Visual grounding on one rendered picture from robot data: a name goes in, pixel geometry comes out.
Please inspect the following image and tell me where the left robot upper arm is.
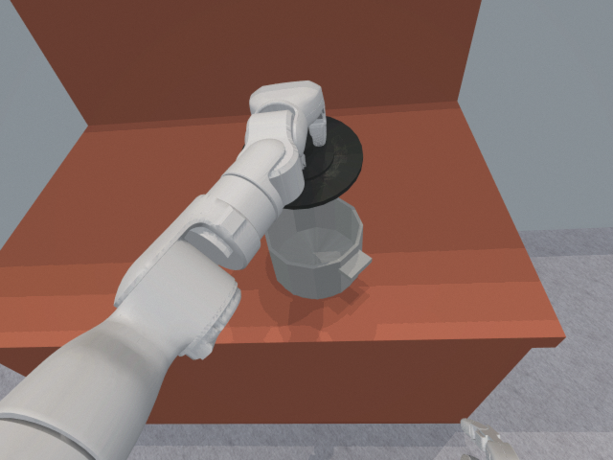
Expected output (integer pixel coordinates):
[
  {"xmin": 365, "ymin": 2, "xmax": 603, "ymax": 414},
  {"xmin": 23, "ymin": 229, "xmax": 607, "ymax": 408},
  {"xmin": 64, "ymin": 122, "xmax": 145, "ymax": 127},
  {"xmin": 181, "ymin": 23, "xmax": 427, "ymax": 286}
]
[{"xmin": 0, "ymin": 237, "xmax": 241, "ymax": 460}]

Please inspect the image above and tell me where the knob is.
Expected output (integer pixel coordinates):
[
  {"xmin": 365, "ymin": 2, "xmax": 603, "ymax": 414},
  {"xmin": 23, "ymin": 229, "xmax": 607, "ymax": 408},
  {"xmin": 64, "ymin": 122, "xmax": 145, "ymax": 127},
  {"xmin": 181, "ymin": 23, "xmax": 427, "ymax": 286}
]
[{"xmin": 304, "ymin": 133, "xmax": 313, "ymax": 158}]

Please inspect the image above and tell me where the right robot hand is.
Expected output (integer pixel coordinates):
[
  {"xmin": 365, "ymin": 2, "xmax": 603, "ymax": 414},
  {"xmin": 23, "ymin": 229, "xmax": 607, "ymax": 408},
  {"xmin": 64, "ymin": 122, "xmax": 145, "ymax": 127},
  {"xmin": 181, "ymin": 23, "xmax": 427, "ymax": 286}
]
[{"xmin": 461, "ymin": 418, "xmax": 520, "ymax": 460}]

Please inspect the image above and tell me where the pot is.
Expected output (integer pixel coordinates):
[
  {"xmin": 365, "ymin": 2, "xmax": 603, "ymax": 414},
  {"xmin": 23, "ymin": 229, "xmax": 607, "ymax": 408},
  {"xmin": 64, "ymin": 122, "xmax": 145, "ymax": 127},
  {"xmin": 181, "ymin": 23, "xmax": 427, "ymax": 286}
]
[{"xmin": 264, "ymin": 197, "xmax": 372, "ymax": 299}]

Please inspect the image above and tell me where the table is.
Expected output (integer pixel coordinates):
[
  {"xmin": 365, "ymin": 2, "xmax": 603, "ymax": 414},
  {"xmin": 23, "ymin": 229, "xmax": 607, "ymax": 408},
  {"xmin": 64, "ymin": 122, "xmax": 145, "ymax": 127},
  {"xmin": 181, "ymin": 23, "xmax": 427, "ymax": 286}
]
[{"xmin": 0, "ymin": 0, "xmax": 566, "ymax": 424}]

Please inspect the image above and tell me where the left robot hand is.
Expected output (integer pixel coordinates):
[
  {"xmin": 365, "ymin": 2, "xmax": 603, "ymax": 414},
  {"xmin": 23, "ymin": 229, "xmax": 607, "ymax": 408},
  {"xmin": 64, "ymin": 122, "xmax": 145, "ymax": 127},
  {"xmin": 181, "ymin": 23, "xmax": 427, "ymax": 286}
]
[{"xmin": 249, "ymin": 80, "xmax": 327, "ymax": 170}]

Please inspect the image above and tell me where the lid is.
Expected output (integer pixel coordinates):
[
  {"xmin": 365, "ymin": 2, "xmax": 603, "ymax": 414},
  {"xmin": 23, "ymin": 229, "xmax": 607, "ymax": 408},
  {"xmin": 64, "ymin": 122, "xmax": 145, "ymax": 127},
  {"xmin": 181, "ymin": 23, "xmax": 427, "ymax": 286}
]
[{"xmin": 242, "ymin": 116, "xmax": 363, "ymax": 210}]

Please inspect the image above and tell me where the robot left forearm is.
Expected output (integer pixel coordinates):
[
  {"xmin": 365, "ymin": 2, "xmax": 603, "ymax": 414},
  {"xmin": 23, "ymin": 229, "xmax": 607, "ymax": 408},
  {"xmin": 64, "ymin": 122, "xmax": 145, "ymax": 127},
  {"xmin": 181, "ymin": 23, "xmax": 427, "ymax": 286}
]
[{"xmin": 114, "ymin": 100, "xmax": 307, "ymax": 308}]

